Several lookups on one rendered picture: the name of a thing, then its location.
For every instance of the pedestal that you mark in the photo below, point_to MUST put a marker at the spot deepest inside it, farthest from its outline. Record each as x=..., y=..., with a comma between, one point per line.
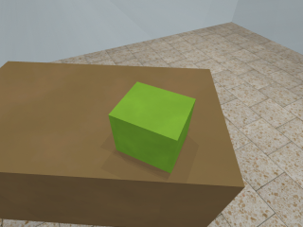
x=58, y=157

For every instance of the carton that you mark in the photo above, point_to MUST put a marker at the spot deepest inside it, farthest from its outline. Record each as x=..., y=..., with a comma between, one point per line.
x=151, y=124

